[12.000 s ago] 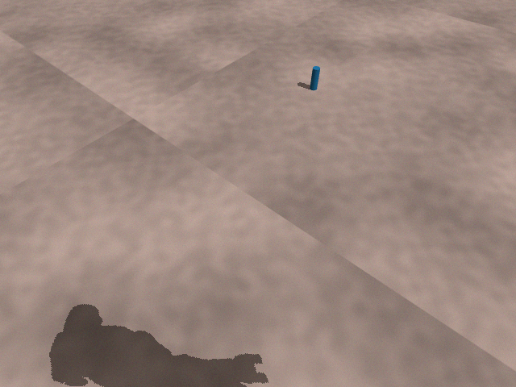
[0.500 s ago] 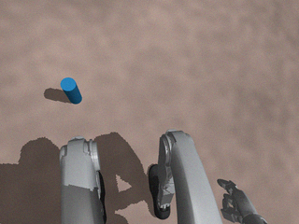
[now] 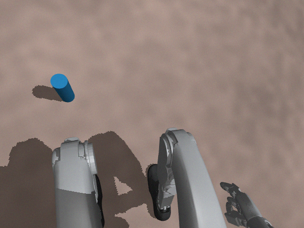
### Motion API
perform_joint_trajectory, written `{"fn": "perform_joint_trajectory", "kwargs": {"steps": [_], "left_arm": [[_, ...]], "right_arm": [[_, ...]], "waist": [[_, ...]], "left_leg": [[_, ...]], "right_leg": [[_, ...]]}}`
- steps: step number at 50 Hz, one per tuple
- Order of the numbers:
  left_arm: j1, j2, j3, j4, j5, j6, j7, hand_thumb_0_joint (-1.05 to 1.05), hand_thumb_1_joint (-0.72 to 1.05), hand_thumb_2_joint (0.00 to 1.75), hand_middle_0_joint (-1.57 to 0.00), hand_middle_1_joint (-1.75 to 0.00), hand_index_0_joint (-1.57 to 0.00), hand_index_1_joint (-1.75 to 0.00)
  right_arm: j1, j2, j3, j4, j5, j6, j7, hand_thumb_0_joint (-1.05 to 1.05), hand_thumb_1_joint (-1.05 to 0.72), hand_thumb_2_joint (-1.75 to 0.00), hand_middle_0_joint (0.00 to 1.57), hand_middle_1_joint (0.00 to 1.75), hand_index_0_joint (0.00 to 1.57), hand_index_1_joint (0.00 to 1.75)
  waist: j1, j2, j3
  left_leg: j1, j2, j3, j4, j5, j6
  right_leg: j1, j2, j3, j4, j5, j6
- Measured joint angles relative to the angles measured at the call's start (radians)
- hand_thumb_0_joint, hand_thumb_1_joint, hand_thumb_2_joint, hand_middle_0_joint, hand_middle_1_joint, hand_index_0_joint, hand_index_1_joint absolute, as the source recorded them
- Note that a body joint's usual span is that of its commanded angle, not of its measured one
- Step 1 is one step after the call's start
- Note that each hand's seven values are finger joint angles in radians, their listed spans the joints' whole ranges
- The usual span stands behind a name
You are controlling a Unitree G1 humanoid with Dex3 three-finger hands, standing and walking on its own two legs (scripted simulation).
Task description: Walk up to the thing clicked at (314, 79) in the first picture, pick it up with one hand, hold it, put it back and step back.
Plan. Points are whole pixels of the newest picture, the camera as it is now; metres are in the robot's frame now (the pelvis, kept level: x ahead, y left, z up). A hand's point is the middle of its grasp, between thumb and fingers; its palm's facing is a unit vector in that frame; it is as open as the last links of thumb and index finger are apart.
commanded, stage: approach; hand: left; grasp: from the side
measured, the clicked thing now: (64, 89) +0.51 +0.23 -0.30
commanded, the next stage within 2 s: close in in 0.48 s
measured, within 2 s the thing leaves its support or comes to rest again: neither
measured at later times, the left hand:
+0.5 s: hand (8, 87) +0.47 +0.34 -0.17, palm faces +0.14 -0.99 +0.00, open 17.6 cm
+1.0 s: hand (44, 94) +0.47 +0.27 -0.23, palm faces +0.16 -0.99 -0.02, open 17.6 cm
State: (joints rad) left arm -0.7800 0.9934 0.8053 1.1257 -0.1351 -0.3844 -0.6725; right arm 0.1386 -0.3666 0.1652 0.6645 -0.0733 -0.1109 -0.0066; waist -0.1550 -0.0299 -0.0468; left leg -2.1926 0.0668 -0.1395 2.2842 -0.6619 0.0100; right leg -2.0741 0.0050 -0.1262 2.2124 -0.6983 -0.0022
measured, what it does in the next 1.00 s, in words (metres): lowers itself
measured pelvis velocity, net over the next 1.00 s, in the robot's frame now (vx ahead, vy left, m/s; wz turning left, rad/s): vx -0.01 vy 0.01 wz -0.14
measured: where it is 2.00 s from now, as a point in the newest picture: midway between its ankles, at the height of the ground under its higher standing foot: (128, 206)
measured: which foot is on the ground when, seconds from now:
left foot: down 0.00-1.00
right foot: down 0.00-1.00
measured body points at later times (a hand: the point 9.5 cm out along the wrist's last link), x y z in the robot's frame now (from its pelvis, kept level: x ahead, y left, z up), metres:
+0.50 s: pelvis +0.00 +0.01 -0.05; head +0.26 +0.13 +0.29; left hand +0.45 +0.39 -0.16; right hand +0.11 -0.27 -0.12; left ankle +0.09 +0.13 -0.34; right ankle +0.10 -0.12 -0.34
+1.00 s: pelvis -0.01 +0.01 -0.08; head +0.24 +0.15 +0.26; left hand +0.46 +0.32 -0.23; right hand +0.11 -0.26 -0.12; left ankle +0.09 +0.13 -0.34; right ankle +0.10 -0.12 -0.34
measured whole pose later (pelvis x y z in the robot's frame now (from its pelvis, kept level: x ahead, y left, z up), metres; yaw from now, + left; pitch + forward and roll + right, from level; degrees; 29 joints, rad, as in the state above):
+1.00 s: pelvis -0.01 +0.01 -0.08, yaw -8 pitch +15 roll -15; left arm -0.75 0.96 0.58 1.49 -0.12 -0.96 -0.26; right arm -0.13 -0.39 0.51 0.55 -0.34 0.01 0.08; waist -0.28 -0.26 0.28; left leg -2.25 0.07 -0.35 2.62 -0.69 0.00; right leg -2.08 0.08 -0.27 2.42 -0.65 0.03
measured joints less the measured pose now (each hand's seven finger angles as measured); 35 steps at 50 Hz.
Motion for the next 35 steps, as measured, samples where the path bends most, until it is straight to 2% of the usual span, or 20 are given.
{"fn": "perform_joint_trajectory", "kwargs": {"steps": [7,12,19,24,26,29,35], "left_arm": [[-0.026,0.026,-0.021,0.075,-0.036,-0.049,-0.015,-0.01,-0.48,0.06,-0.06,-0.07,-0.04,-0.07],[-0.039,0.030,-0.039,0.160,-0.033,-0.095,0.002,-0.01,-0.52,0.03,-0.06,-0.07,-0.05,-0.07],[-0.041,-0.004,-0.056,0.202,-0.003,-0.211,0.070,-0.01,-0.56,0.04,-0.06,-0.08,-0.05,-0.08],[-0.012,-0.015,-0.046,0.190,0.030,-0.296,0.118,-0.01,-0.57,0.06,-0.06,-0.09,-0.05,-0.09],[-0.008,-0.016,-0.051,0.191,0.028,-0.329,0.139,-0.01,-0.57,0.07,-0.06,-0.10,-0.04,-0.10],[-0.010,-0.015,-0.083,0.221,0.010,-0.373,0.165,-0.02,-0.57,0.07,-0.05,-0.10,-0.04,-0.10],[0.001,-0.009,-0.120,0.308,0.005,-0.439,0.210,-0.01,-0.58,0.05,-0.06,-0.09,-0.05,-0.09]], "right_arm": [[-0.028,-0.009,0.025,-0.025,-0.011,-0.010,0.006,0.00,-0.91,-0.91,0.20,0.30,0.21,0.30],[-0.058,-0.015,0.056,-0.050,-0.030,-0.010,0.016,0.00,-0.90,-0.90,0.20,0.30,0.21,0.31],[-0.109,-0.009,0.120,-0.065,-0.085,0.014,0.036,0.00,-0.90,-0.90,0.20,0.30,0.21,0.31],[-0.146,-0.002,0.170,-0.068,-0.132,0.047,0.049,0.00,-0.90,-0.90,0.20,0.30,0.21,0.31],[-0.158,-0.003,0.191,-0.073,-0.149,0.057,0.055,0.00,-0.91,-0.90,0.20,0.30,0.21,0.31],[-0.179,-0.004,0.220,-0.074,-0.169,0.068,0.060,0.00,-0.91,-0.91,0.20,0.30,0.21,0.31],[-0.226,-0.011,0.276,-0.105,-0.200,0.086,0.064,0.00,-0.93,-0.91,0.20,0.30,0.21,0.31]], "waist": [[-0.011,-0.013,0.028],[-0.033,-0.041,0.067],[-0.068,-0.108,0.152],[-0.090,-0.148,0.216],[-0.096,-0.160,0.237],[-0.103,-0.173,0.260],[-0.127,-0.190,0.295]], "left_leg": [[-0.019,0.005,-0.013,0.028,0.003,0.002],[-0.043,0.010,-0.030,0.073,0.000,0.002],[-0.068,0.010,-0.068,0.152,-0.011,-0.001],[-0.074,0.009,-0.096,0.203,-0.023,-0.001],[-0.074,0.008,-0.106,0.220,-0.026,-0.001],[-0.073,0.009,-0.121,0.243,-0.029,-0.001],[-0.066,0.014,-0.156,0.285,-0.032,-0.001]], "right_leg": [[-0.017,0.007,-0.009,0.019,0.010,0.002],[-0.037,0.016,-0.021,0.053,0.015,0.004],[-0.048,0.025,-0.047,0.109,0.015,0.009],[-0.042,0.033,-0.067,0.140,0.012,0.015],[-0.038,0.035,-0.074,0.150,0.012,0.018],[-0.034,0.041,-0.084,0.164,0.015,0.021],[-0.024,0.056,-0.106,0.182,0.031,0.028]]}}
